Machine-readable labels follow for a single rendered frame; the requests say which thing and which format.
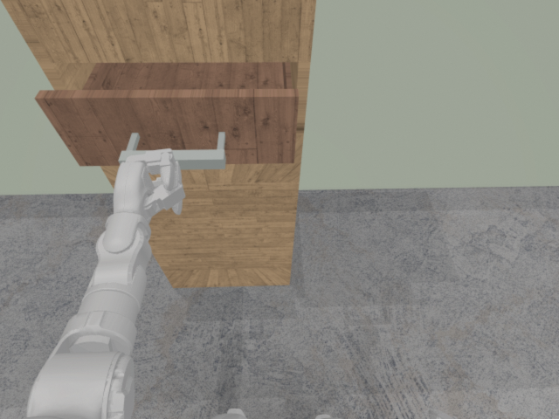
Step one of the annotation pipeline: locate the cabinet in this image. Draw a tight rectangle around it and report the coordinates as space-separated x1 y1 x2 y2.
1 0 316 288

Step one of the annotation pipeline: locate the drawer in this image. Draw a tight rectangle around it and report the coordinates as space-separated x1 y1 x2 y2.
35 62 299 166

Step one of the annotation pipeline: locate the left robot forearm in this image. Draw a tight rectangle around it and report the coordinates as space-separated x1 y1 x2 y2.
27 212 152 417

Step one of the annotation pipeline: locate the handle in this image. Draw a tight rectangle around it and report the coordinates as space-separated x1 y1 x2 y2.
118 132 226 170

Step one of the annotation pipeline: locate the left robot hand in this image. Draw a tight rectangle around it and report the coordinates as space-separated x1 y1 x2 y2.
114 148 185 224

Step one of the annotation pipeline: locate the left robot shin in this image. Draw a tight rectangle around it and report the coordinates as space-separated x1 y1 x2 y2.
227 409 245 417

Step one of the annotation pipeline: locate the left robot upper arm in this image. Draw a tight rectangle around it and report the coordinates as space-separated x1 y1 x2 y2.
22 351 135 419

